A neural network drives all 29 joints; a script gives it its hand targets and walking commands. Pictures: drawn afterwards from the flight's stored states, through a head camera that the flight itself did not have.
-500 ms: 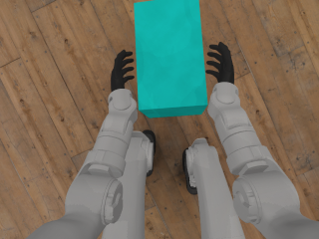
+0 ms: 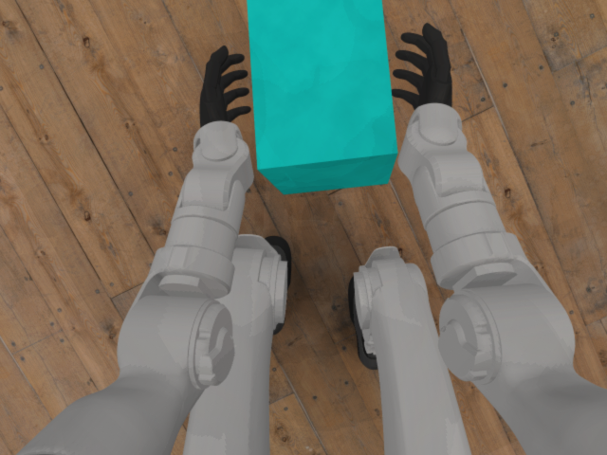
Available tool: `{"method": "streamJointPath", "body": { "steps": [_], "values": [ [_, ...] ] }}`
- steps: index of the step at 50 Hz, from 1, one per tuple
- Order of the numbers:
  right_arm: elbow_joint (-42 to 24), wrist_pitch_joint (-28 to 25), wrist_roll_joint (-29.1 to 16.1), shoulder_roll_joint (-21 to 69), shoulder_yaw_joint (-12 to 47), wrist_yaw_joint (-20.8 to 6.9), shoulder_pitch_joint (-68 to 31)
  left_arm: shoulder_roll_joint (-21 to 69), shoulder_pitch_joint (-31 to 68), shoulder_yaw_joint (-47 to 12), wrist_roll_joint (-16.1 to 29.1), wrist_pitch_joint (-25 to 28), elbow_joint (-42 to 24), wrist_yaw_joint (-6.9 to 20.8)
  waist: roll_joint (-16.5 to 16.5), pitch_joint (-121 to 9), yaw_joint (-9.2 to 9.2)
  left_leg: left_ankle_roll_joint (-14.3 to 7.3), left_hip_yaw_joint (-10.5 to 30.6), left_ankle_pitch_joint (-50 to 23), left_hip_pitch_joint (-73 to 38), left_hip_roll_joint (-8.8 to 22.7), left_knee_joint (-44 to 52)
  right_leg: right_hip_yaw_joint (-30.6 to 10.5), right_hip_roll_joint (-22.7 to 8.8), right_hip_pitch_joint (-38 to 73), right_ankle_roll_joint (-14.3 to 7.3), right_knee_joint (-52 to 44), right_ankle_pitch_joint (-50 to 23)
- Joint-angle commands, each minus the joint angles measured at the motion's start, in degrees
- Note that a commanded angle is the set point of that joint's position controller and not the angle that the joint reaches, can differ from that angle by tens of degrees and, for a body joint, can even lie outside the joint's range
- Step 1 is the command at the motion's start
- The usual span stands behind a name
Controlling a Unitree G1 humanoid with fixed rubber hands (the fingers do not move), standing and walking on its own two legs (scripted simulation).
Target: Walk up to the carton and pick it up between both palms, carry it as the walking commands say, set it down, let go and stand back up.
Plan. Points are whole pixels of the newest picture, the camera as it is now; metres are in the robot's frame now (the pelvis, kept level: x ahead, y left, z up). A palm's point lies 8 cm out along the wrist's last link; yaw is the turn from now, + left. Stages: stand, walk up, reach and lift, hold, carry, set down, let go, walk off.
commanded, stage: set down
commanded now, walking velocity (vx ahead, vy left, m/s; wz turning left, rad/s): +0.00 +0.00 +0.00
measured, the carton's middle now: (322, 80) +0.54 +0.03 -0.27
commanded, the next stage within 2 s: none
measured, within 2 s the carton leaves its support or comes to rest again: neither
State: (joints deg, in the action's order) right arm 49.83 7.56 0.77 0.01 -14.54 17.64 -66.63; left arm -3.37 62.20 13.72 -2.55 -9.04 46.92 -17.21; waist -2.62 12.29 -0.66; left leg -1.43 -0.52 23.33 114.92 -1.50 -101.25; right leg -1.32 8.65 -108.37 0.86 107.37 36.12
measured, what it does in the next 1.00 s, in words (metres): lowers itself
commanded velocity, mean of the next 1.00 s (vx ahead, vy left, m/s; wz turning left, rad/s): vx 0.00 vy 0.00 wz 0.00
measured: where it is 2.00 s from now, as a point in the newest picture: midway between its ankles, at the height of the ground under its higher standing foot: (320, 319)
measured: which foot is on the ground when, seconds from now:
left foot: down 0.00-1.00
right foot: down 0.00-1.00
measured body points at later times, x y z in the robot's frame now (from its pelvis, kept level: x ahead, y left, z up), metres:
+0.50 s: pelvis +0.00 +0.00 -0.05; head +0.37 +0.02 +0.19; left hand +0.52 +0.17 -0.25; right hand +0.52 -0.08 -0.25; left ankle +0.15 +0.11 -0.45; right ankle +0.08 -0.11 -0.45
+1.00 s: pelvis -0.02 +0.00 -0.09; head +0.35 +0.03 +0.15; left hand +0.52 +0.20 -0.28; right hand +0.52 -0.07 -0.28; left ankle +0.15 +0.11 -0.45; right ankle +0.08 -0.11 -0.45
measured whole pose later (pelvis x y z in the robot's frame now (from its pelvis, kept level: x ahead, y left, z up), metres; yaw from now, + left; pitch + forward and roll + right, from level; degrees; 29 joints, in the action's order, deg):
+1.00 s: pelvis -0.02 +0.00 -0.09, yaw +0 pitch +31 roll +0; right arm 53.6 11.1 3.5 -5.2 -17.8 7.2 -81.0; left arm -15.1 85.8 16.8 -2.6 -10.8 62.4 -5.2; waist -2.6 28.6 -3.8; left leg -0.3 -0.7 23.0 124.8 -2.2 -117.0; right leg -0.4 9.9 -118.4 1.4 124.8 37.2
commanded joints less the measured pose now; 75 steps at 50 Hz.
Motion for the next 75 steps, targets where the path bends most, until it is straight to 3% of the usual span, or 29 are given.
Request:
{"method": "streamJointPath", "body": {
  "steps": [1, 6, 9, 13, 15, 17, 21, 23, 26, 28, 29, 31, 32, 33, 34, 36, 38, 40, 41, 51, 52, 60, 61, 62, 66, 69, 73, 74, 75],
  "values": [
    [-4.1, -1.0, -0.8, 47.5, 22.2, -18.3, -43.1, 43.3, 47.9, -19.4, 0.7, 2.8, -9.1, 16.8, 1.4, -72.3, -7.53, 1.8, 2.4, -14.8, -47.9, -7.2, 0.5, 0.9, 3.4, 4.4, -0.4, -6.3, -9.6],
    [1.8, -0.2, 1.8, 46.6, 18.3, -18.8, -40.0, 42.0, 48.2, -17.4, -0.8, 2.5, -7.3, 18.3, 1.8, -67.8, -6.37, 1.9, 2.2, -14.6, -44.0, -6.9, -1.8, 0.6, 3.2, 1.8, -0.7, -5.0, -9.1],
    [-1.2, -0.5, -0.1, 47.4, 20.1, -19.3, -42.1, 41.5, 49.8, -18.6, -0.6, 2.6, -8.9, 18.3, 2.0, -73.4, -8.28, 1.9, 1.5, -17.6, -47.0, -6.7, -3.5, 0.6, 3.4, 3.5, -0.6, -3.6, -11.0],
    [-1.7, -0.3, -1.2, 46.6, 21.7, -19.3, -43.9, 40.3, 52.6, -20.0, 2.0, 2.9, -10.7, 18.6, 1.6, -76.6, -7.88, 2.4, 1.8, -19.7, -47.6, -6.4, -5.6, 0.8, 3.3, 5.0, -0.6, -1.3, -13.3],
    [-1.5, -0.4, -0.7, 45.8, 21.5, -19.4, -44.4, 40.4, 51.0, -18.9, 1.1, 2.3, -7.2, 19.0, 2.3, -74.5, -8.63, 2.4, 1.2, -18.5, -45.9, -6.5, -5.9, 0.4, 3.1, 5.0, -0.3, -1.8, -12.4],
    [-5.0, -0.3, -2.4, 46.5, 22.9, -19.4, -46.5, 38.4, 54.3, -19.6, 2.3, 3.0, -11.7, 19.0, 2.8, -79.7, -9.58, 2.3, 0.5, -21.1, -48.2, -6.5, -7.7, 0.4, 3.4, 6.8, -0.1, -0.2, -14.7],
    [-8.8, -1.3, -3.4, 44.8, 24.6, -19.5, -50.5, 42.8, 48.9, -19.5, 3.6, 1.9, -3.4, 20.3, 1.2, -80.1, -9.38, 2.1, 1.3, -24.0, -48.4, -6.1, -9.8, 1.0, 2.9, 8.0, 0.0, 1.4, -16.5],
    [-8.4, -1.1, -3.7, 43.9, 24.5, -20.4, -53.4, 42.5, 46.9, -16.3, 2.1, 1.3, 1.6, 21.0, 0.1, -73.4, -11.62, 1.6, 1.2, -20.7, -43.9, -5.9, -9.3, 0.9, 3.0, 5.7, 0.2, 1.4, -14.2],
    [-10.4, -1.4, -4.1, 43.3, 24.0, -20.8, -55.9, 42.4, 46.8, -13.9, 1.4, 1.3, 3.0, 21.9, -0.3, -71.4, -11.48, 1.2, 1.0, -21.0, -40.4, -5.7, -11.0, 0.7, 2.9, 5.6, 0.1, 2.3, -15.1],
    [-11.1, -1.5, -4.0, 42.2, 23.9, -20.7, -57.3, 43.0, 49.2, -13.9, 3.5, 1.6, 2.2, 22.4, -2.6, -73.1, -9.48, 1.1, 1.2, -22.4, -40.9, -5.6, -13.0, 0.9, 2.6, 7.1, 0.0, 3.2, -16.0],
    [-11.6, -1.7, -4.1, 41.6, 23.4, -20.7, -58.4, 42.3, 50.4, -13.2, 3.0, 1.7, 1.4, 22.6, -1.5, -72.2, -10.47, 1.2, 1.3, -22.8, -39.3, -5.7, -12.7, 0.9, 2.6, 6.6, -0.1, 3.8, -16.7],
    [-11.7, -1.8, -3.9, 39.4, 22.7, -20.4, -59.3, 43.3, 52.8, -13.5, 4.9, 1.5, 2.4, 23.1, -2.1, -70.5, -7.78, 1.2, 2.1, -21.6, -38.6, -5.5, -13.6, 1.0, 2.3, 6.0, -0.5, 4.3, -16.3],
    [-9.5, -1.5, -3.5, 38.9, 21.8, -20.6, -58.7, 42.2, 52.1, -13.2, 4.5, 1.3, 3.6, 23.5, -0.5, -67.8, -8.41, 1.3, 1.6, -20.8, -37.9, -5.4, -13.5, 0.7, 2.1, 5.1, -0.6, 4.1, -15.2],
    [-10.6, -1.8, -3.4, 37.8, 21.7, -20.6, -59.6, 41.8, 52.8, -12.5, 5.1, 1.4, 4.7, 23.5, -1.9, -66.8, -7.59, 1.2, 2.2, -19.6, -37.8, -5.5, -13.7, 1.3, 2.0, 4.4, -0.5, 4.8, -13.9],
    [-9.7, -1.7, -3.4, 37.5, 20.6, -20.8, -59.5, 41.7, 52.1, -12.2, 4.2, 1.3, 5.1, 23.6, 0.5, -64.3, -8.22, 1.2, 1.7, -19.2, -36.9, -5.5, -14.3, 0.7, 2.1, 2.7, -0.8, 4.9, -13.5],
    [-7.2, -1.6, -2.0, 35.8, 18.6, -21.1, -58.4, 41.4, 51.1, -10.7, 3.5, 0.9, 7.8, 23.9, 0.4, -58.4, -6.55, 1.1, 2.3, -18.0, -36.3, -5.6, -14.7, 1.4, 2.1, -0.8, -0.9, 5.4, -11.4],
    [-2.3, -0.8, -0.4, 34.7, 16.3, -21.6, -56.2, 40.4, 50.8, -9.0, 2.9, 0.6, 11.2, 24.4, -0.3, -50.6, -5.40, 0.9, 2.9, -13.4, -32.5, -5.3, -14.5, 1.4, 1.6, -4.1, -1.3, 5.6, -8.1],
    [-3.6, -0.7, 1.0, 32.6, 14.4, -21.9, -58.3, 39.3, 51.6, -6.9, 1.9, 0.1, 12.0, 24.8, -0.8, -45.8, -4.61, 0.5, 3.0, -8.5, -30.1, -5.4, -14.1, 1.2, 1.4, -6.2, -1.4, 5.4, -4.7],
    [-4.7, -0.8, 0.6, 32.0, 14.5, -22.2, -59.5, 39.2, 51.6, -6.4, 1.4, 0.1, 11.8, 25.1, -0.3, -44.7, -5.76, 0.5, 2.8, -8.0, -28.7, -5.5, -14.0, 1.1, 1.5, -5.9, -1.5, 5.7, -4.7],
    [-1.1, 0.8, 3.5, 28.7, 10.7, -23.4, -59.3, 34.5, 53.6, -3.1, -0.1, -0.7, 14.5, 25.6, -0.8, -38.1, -4.82, -0.3, 2.2, -2.5, -24.9, -5.5, -14.8, 0.9, 0.8, -7.6, -1.9, 6.0, -1.1],
    [0.6, 1.2, 4.5, 27.2, 9.4, -23.5, -58.2, 34.2, 53.9, -3.0, -0.2, -0.9, 15.0, 25.8, -0.5, -37.0, -3.75, -0.3, 2.5, -1.2, -25.1, -5.4, -15.0, 1.2, 0.6, -8.7, -2.1, 6.5, 0.1],
    [2.9, 1.3, 5.4, 26.5, 7.5, -24.0, -55.8, 32.1, 52.7, -2.8, -1.6, -1.0, 15.7, 26.0, 0.4, -33.3, -3.49, -0.3, 3.3, -1.7, -23.7, -5.1, -15.0, 0.7, 0.3, -11.4, -2.1, 6.5, -1.0],
    [3.7, 1.5, 5.9, 26.9, 7.5, -24.1, -55.0, 32.3, 51.2, -1.6, -1.9, -1.1, 17.3, 26.1, 0.1, -33.4, -4.40, -0.4, 2.8, -1.4, -22.8, -5.2, -14.9, 0.4, 0.3, -10.6, -2.2, 6.3, -0.4],
    [2.8, 1.5, 6.2, 26.3, 7.7, -24.0, -55.2, 32.1, 52.4, -1.6, -1.2, -1.0, 16.6, 26.4, -0.6, -33.1, -3.27, -0.4, 3.0, -1.9, -22.5, -5.2, -15.5, 0.2, 0.3, -9.8, -2.2, 6.4, -1.4],
    [3.7, 1.6, 7.3, 24.7, 6.6, -23.9, -53.4, 30.9, 52.0, -0.8, -1.4, -1.2, 17.4, 26.7, -0.9, -31.6, -2.93, -0.5, 3.3, -0.9, -20.7, -5.1, -15.4, 0.4, 0.0, -10.1, -2.0, 6.6, -0.8],
    [4.3, 1.8, 6.7, 25.3, 6.5, -24.3, -54.0, 29.6, 52.3, -0.7, -2.0, -1.0, 17.3, 26.6, -0.2, -31.0, -4.02, -0.6, 3.0, -0.4, -20.9, -4.9, -15.6, 0.0, 0.1, -10.9, -2.0, 6.3, -0.2],
    [3.2, 1.8, 7.2, 24.0, 5.7, -24.3, -53.3, 28.1, 52.3, -1.2, -2.2, -0.8, 16.4, 26.6, -0.8, -30.6, -3.06, -0.5, 3.7, -0.1, -21.4, -5.0, -15.4, 0.2, 0.1, -11.4, -1.8, 6.8, -0.9],
    [6.1, 1.9, 7.5, 24.1, 5.1, -24.4, -51.8, 27.6, 51.2, 0.0, -3.1, -0.9, 17.6, 26.5, 0.1, -29.2, -4.26, -0.5, 3.3, -0.3, -20.6, -4.7, -15.6, -0.3, -0.1, -12.0, -1.9, 6.5, -0.1],
    [4.2, 1.8, 7.6, 23.3, 5.5, -24.3, -52.3, 27.1, 51.7, -0.3, -2.5, -0.7, 16.7, 26.4, -0.5, -30.0, -3.42, -0.4, 3.6, 0.2, -20.4, -4.7, -15.7, -0.2, -0.1, -11.1, -1.7, 7.1, -1.0]
  ]
}}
